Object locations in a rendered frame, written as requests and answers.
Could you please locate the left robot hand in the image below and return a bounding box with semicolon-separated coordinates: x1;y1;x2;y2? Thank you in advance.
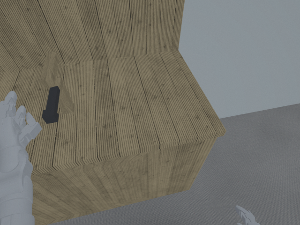
0;91;42;151

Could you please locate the counter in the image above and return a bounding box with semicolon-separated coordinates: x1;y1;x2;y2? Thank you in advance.
0;0;226;225

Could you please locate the tap lever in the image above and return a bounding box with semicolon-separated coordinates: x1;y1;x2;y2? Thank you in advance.
42;86;60;124

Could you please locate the left robot forearm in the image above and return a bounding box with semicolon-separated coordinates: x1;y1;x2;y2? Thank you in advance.
0;146;35;225

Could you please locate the right robot hand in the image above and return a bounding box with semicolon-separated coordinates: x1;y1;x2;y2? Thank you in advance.
235;205;260;225

